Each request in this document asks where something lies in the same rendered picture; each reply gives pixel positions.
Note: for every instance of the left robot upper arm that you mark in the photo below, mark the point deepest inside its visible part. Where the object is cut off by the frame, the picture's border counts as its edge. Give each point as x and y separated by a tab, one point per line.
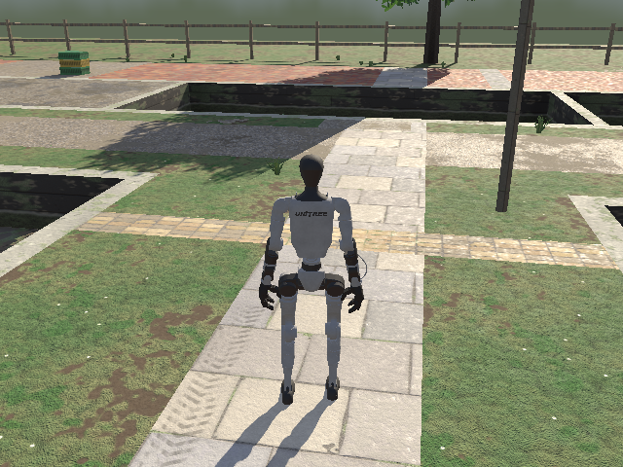
281	206

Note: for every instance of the robot left forearm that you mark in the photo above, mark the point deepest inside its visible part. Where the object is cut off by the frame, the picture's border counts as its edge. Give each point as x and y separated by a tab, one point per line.
269	265

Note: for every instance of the right robot hand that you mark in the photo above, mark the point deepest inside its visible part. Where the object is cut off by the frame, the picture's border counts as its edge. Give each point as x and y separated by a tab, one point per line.
358	298

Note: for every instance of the right robot foot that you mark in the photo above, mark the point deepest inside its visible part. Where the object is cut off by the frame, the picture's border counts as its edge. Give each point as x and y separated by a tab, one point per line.
332	392

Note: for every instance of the right robot upper arm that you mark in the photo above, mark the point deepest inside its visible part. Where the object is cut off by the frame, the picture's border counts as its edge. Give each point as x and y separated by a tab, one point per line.
341	205

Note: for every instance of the robot right shin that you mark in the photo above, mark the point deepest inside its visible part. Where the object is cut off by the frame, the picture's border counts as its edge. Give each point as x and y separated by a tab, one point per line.
333	355

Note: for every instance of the left robot hand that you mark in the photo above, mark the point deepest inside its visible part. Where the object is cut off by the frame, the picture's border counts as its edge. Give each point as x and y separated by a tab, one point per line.
264	296

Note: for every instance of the robot right forearm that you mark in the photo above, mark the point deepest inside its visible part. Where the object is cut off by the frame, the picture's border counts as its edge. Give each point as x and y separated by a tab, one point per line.
353	266

